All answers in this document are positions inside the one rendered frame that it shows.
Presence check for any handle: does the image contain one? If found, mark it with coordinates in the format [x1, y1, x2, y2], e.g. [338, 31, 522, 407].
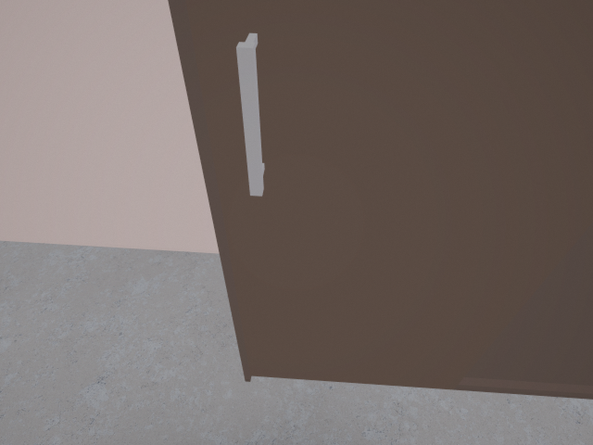
[236, 33, 265, 197]

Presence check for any wardrobe door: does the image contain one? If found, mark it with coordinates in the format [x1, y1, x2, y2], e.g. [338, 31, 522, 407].
[186, 0, 593, 389]
[465, 223, 593, 386]

